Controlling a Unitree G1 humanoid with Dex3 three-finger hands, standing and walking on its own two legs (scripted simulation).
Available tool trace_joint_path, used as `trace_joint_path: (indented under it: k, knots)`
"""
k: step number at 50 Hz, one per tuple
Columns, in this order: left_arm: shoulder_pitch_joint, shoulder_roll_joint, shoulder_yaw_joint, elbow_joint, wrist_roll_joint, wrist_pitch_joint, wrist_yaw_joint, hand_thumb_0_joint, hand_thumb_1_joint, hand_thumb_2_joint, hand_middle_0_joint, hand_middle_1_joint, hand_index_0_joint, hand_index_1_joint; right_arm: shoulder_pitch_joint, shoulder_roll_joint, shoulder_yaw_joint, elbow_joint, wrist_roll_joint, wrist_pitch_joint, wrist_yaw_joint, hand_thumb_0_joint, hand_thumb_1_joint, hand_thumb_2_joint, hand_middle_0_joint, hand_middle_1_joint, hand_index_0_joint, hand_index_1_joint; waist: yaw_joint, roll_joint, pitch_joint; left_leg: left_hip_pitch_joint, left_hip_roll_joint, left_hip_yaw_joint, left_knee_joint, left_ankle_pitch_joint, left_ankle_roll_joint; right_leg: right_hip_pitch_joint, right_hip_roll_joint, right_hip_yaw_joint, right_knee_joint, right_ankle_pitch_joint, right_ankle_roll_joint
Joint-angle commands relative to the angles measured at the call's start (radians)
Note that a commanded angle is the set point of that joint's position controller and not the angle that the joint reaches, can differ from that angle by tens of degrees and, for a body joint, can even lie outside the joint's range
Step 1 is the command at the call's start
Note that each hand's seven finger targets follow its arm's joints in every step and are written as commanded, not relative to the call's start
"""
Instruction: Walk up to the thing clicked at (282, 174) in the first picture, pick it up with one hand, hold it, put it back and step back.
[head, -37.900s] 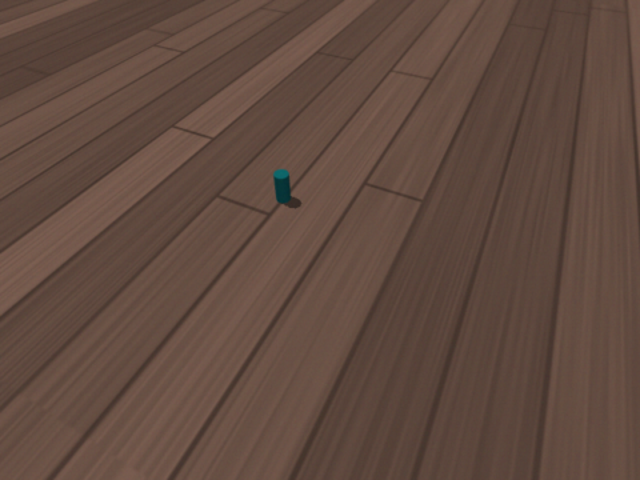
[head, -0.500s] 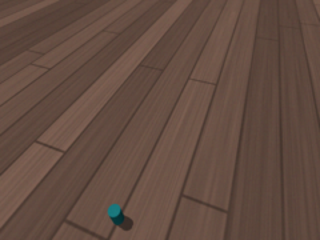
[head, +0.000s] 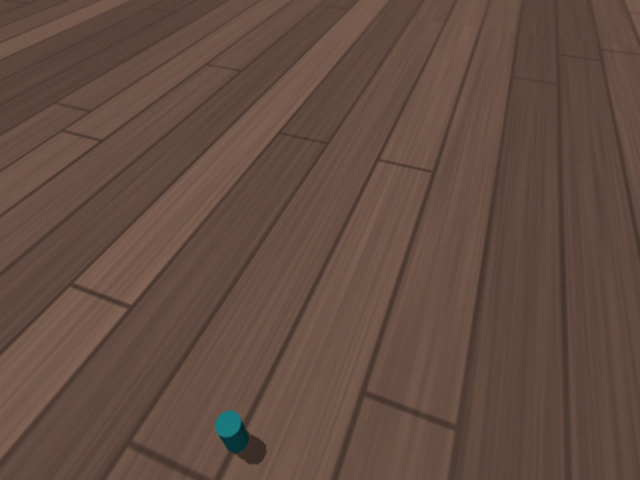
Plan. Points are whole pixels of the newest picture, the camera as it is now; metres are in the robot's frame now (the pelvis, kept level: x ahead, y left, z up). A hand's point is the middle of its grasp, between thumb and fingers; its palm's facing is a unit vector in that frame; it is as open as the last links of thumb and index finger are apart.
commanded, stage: stand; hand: left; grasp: from the side
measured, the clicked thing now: (232, 432) +0.42 +0.26 -0.71
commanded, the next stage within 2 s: go down in 0.24 s
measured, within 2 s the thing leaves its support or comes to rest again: neither
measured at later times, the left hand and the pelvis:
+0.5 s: hand out of the picture +0.12 +0.25 -0.16, palm faces +0.05 -0.94 -0.33, open 9.0 cm; pelvis -0.02 +0.00 -0.01, yaw +1 degrees
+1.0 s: hand out of the picture +0.14 +0.28 -0.20, palm faces +0.08 -0.94 -0.34, open 17.1 cm; pelvis -0.01 +0.01 -0.07, yaw +0 degrees
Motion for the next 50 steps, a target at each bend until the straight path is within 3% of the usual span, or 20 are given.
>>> trace_joint_path:
  k: [1,16,17,18,19,20,21,22,23,24,26,30,32,34,35,38,41,46,47,50]
  knots:
    - [-0.041,0.218,0.044,-0.054,0.0,-0.023,0.009,0.0,0.9,0.9,-0.2,-0.3,-0.2,-0.301,-0.035,-0.21,-0.04,-0.06,0.005,-0.024,-0.008,0.0,-0.9,-0.9,0.2,0.3,0.2,0.3,0.004,-0.016,-0.059,-0.031,0.134,-0.095,-0.045,0.149,0.021,0.038,-0.129,0.106,-0.035,0.122,-0.015]
    - [-0.033,0.223,0.042,-0.061,0.002,-0.026,0.011,0.0,0.9,0.9,-0.2,-0.3,-0.2,-0.301,-0.022,-0.207,-0.04,-0.063,0.005,-0.023,-0.008,0.0,-0.9,-0.9,0.2,0.3,0.2,0.3,0.001,-0.022,-0.078,-0.02,0.136,-0.096,-0.031,0.181,0.023,0.05,-0.134,0.106,-0.031,0.169,-0.021]
    - [-0.03,0.219,0.042,-0.059,0.002,-0.025,0.011,0.0,0.82,0.82,-0.28,-0.22,-0.28,-0.231,-0.02,-0.212,-0.041,-0.062,0.004,-0.023,-0.009,0.0,-0.932,-0.923,0.204,0.304,0.202,0.304,0.001,-0.013,-0.072,-0.018,0.133,-0.092,-0.031,0.171,0.025,0.037,-0.133,0.109,-0.034,0.168,-0.019]
    - [-0.381,0.061,0.053,-0.41,-0.055,-0.117,0.028,0.0,0.74,0.74,-0.2,-0.14,-0.2,-0.151,-0.005,-0.054,-0.012,-0.337,0.07,-0.073,-0.031,0.0,-0.977,-0.92,0.199,0.3,0.199,0.3,-0.12,0.029,0.018,-0.158,-0.006,0.041,0.038,0.004,0.016,-0.205,-0.001,0.017,0.03,0.048,-0.008]
    - [-0.488,0.108,0.066,-0.376,-0.053,-0.11,0.031,0.0,0.66,0.66,-0.12,-0.06,-0.12,-0.071,0.043,-0.079,-0.013,-0.29,0.072,-0.075,-0.039,0.0,-0.999,-0.925,0.199,0.3,0.199,0.3,-0.089,0.004,-0.034,-0.159,-0.012,0.038,0.06,-0.028,0.02,-0.16,-0.001,0.007,0.04,0.0,-0.007]
    - [-0.241,0.2,0.124,-0.149,-0.03,-0.067,0.033,0.0,0.58,0.58,-0.04,-0.043,-0.04,-0.041,0.08,-0.107,-0.028,-0.282,0.076,-0.063,-0.048,0.0,-0.993,-0.924,0.199,0.3,0.199,0.3,-0.05,-0.041,0.004,-0.202,-0.007,0.035,0.071,-0.034,0.019,-0.154,0.007,-0.008,0.046,-0.039,-0.012]
    - [-0.231,0.214,0.145,-0.108,-0.013,-0.049,0.018,0.0,0.5,0.5,-0.012,-0.033,-0.011,-0.035,0.096,-0.104,-0.044,-0.303,0.065,-0.06,-0.047,0.0,-0.995,-0.924,0.199,0.3,0.2,0.3,-0.045,-0.089,-0.051,-0.246,-0.014,0.035,0.131,-0.03,0.026,-0.169,0.002,-0.005,0.079,-0.049,-0.009]
    - [-0.311,0.249,0.165,-0.133,0.006,-0.047,0.007,0.0,0.42,0.42,-0.018,-0.036,-0.02,-0.034,0.1,-0.097,-0.049,-0.333,0.061,-0.063,-0.047,0.0,-1.005,-0.926,0.199,0.3,0.199,0.3,-0.038,-0.089,-0.105,-0.268,-0.013,0.033,0.171,-0.014,0.03,-0.178,-0.004,0.0,0.121,-0.025,-0.008]
    - [-0.289,0.262,0.191,-0.131,0.024,-0.052,-0.001,0.0,0.34,0.34,-0.014,-0.045,-0.017,-0.044,0.109,-0.098,-0.064,-0.36,0.046,-0.069,-0.047,0.0,-0.999,-0.924,0.199,0.3,0.2,0.3,-0.022,-0.061,-0.174,-0.285,-0.017,0.033,0.211,0.002,0.027,-0.174,-0.006,0.008,0.173,0.006,-0.008]
    - [-0.188,0.272,0.223,-0.104,0.048,-0.04,-0.007,0.0,0.26,0.26,-0.022,-0.05,-0.021,-0.051,0.137,-0.095,-0.078,-0.372,0.035,-0.071,-0.043,0.0,-0.982,-0.918,0.199,0.3,0.2,0.3,0.002,-0.015,-0.233,-0.311,-0.021,0.031,0.241,0.032,0.018,-0.163,-0.008,0.009,0.215,0.037,-0.014]
    - [-0.075,0.245,0.251,-0.139,0.058,-0.016,-0.015,0.0,0.11,0.172,-0.029,-0.056,-0.029,-0.057,0.149,-0.089,-0.089,-0.434,0.032,-0.073,-0.035,0.0,-0.971,-0.915,0.199,0.3,0.2,0.3,0.034,0.028,-0.303,-0.334,-0.029,0.03,0.283,0.081,0.009,-0.147,-0.004,0.014,0.263,0.075,-0.023]
    - [-0.045,0.216,0.267,-0.225,0.053,0.056,-0.016,0.0,-0.106,0.12,-0.037,-0.058,-0.037,-0.06,0.126,-0.077,-0.09,-0.512,0.04,-0.077,-0.033,0.0,-0.92,-0.902,0.2,0.3,0.2,0.3,0.018,0.012,-0.281,-0.394,-0.023,0.018,0.323,0.077,0.009,-0.206,0.008,0.006,0.298,0.058,-0.023]
    - [-0.08,0.229,0.272,-0.298,0.053,0.078,-0.024,0.0,-0.234,0.114,-0.042,-0.067,-0.038,-0.074,0.108,-0.074,-0.089,-0.551,0.04,-0.081,-0.029,0.0,-0.914,-0.901,0.2,0.3,0.2,0.3,0.008,-0.004,-0.259,-0.452,-0.016,0.017,0.373,0.025,0.012,-0.286,0.012,0.004,0.338,-0.001,-0.021]
    - [-0.029,0.206,0.278,-0.33,0.048,0.091,-0.03,0.0,-0.31,0.108,-0.042,-0.069,-0.036,-0.079,0.11,-0.066,-0.087,-0.582,0.039,-0.092,-0.03,0.0,-0.894,-0.896,0.2,0.3,0.2,0.3,0.004,0.015,-0.253,-0.488,-0.014,0.016,0.409,-0.033,0.012,-0.341,0.013,0.001,0.375,-0.065,-0.023]
    - [-0.009,0.218,0.296,-0.359,0.046,0.096,-0.032,0.0,-0.345,0.093,-0.048,-0.068,-0.042,-0.078,0.122,-0.07,-0.093,-0.594,0.04,-0.097,-0.032,0.0,-0.89,-0.895,0.2,0.3,0.2,0.3,-0.002,0.001,-0.289,-0.494,-0.009,0.012,0.43,-0.027,0.015,-0.349,0.015,-0.001,0.397,-0.057,-0.021]
    - [-0.036,0.217,0.285,-0.536,0.039,0.104,-0.038,0.0,-0.451,0.056,-0.058,-0.064,-0.051,-0.076,0.132,-0.06,-0.092,-0.632,0.04,-0.119,-0.04,0.0,-0.871,-0.89,0.2,0.3,0.2,0.3,-0.012,0.05,-0.319,-0.511,-0.003,0.004,0.47,-0.048,0.012,-0.409,0.015,-0.001,0.451,-0.075,-0.021]
    - [-0.016,0.187,0.264,-0.651,0.029,0.125,-0.037,0.0,-0.511,0.041,-0.07,-0.067,-0.061,-0.079,0.141,-0.062,-0.095,-0.653,0.041,-0.14,-0.052,0.0,-0.864,-0.887,0.2,0.3,0.2,0.3,-0.036,0.062,-0.322,-0.515,0.012,-0.012,0.496,-0.056,0.005,-0.485,0.024,-0.01,0.5,-0.09,-0.023]
    - [0.114,0.217,0.309,-0.758,0.025,0.18,-0.02,0.0,-0.601,0.0,-0.079,-0.043,-0.072,-0.054,0.141,-0.053,-0.084,-0.67,0.037,-0.165,-0.065,0.0,-0.855,-0.884,0.2,0.3,0.2,0.3,-0.02,0.07,-0.337,-0.56,0.022,-0.04,0.54,-0.065,-0.001,-0.526,0.022,-0.017,0.556,-0.113,-0.023]
    - [0.129,0.197,0.292,-0.787,0.021,0.193,-0.023,0.0,-0.592,0.005,-0.08,-0.045,-0.073,-0.056,0.146,-0.057,-0.089,-0.677,0.037,-0.168,-0.067,0.0,-0.867,-0.888,0.2,0.3,0.2,0.3,-0.03,0.077,-0.341,-0.561,0.026,-0.043,0.548,-0.036,-0.005,-0.534,0.023,-0.019,0.57,-0.093,-0.023]
    - [0.173,0.193,0.303,-0.841,0.017,0.225,-0.019,0.0,-0.545,0.028,-0.073,-0.046,-0.067,-0.057,0.149,-0.053,-0.083,-0.686,0.034,-0.178,-0.076,0.0,-0.861,-0.886,0.2,0.3,0.2,0.3,-0.03,0.085,-0.362,-0.565,0.024,-0.039,0.581,0.002,-0.003,-0.539,0.021,-0.02,0.594,-0.072,-0.025]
